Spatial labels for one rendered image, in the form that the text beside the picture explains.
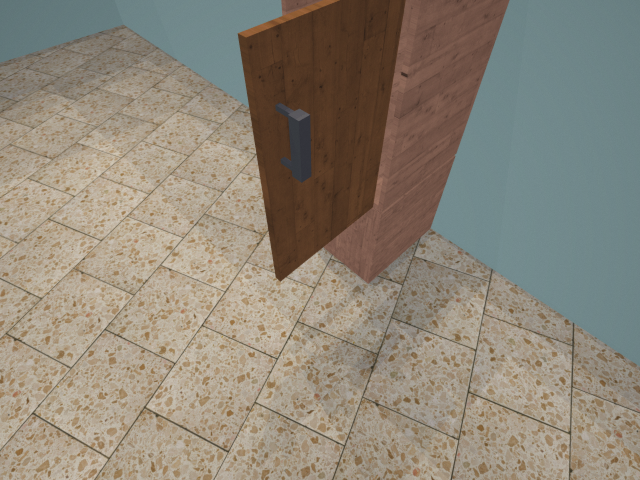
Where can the handle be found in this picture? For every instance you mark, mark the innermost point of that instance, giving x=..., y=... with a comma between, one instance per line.
x=300, y=142

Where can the cupboard door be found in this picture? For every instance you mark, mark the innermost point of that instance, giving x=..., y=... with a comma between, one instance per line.
x=335, y=60

